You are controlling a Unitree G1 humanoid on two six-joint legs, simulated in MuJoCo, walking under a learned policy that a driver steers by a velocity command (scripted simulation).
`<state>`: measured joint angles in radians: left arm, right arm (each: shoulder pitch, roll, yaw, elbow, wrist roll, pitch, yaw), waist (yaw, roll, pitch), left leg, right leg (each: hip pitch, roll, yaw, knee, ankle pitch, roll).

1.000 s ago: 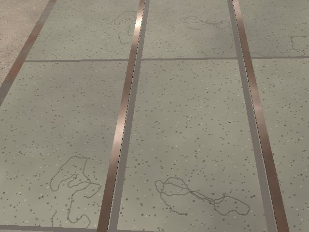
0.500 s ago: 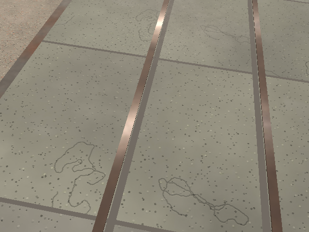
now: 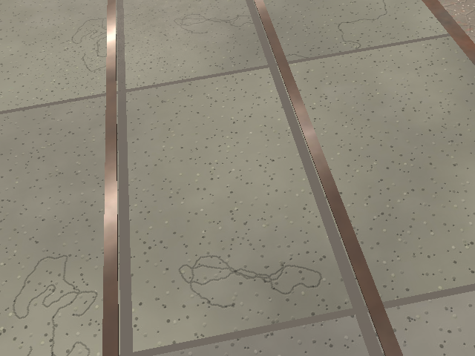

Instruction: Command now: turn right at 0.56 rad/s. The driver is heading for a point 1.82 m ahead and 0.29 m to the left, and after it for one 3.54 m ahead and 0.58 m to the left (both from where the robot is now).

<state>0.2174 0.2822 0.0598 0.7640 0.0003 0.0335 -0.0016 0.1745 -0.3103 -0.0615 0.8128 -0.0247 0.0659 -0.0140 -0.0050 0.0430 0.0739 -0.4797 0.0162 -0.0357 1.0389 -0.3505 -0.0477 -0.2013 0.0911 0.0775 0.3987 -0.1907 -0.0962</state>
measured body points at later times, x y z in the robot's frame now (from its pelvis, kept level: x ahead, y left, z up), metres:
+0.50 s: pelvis +0.01 +0.03 +0.00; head +0.03 +0.04 +0.45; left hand +0.11 +0.30 -0.12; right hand +0.11 -0.25 -0.12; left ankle +0.02 +0.13 -0.75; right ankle -0.02 -0.09 -0.71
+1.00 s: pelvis +0.00 +0.00 +0.00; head +0.04 +0.00 +0.44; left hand -0.02 +0.29 -0.12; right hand +0.21 -0.21 -0.13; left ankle -0.06 +0.11 -0.71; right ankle +0.01 -0.09 -0.75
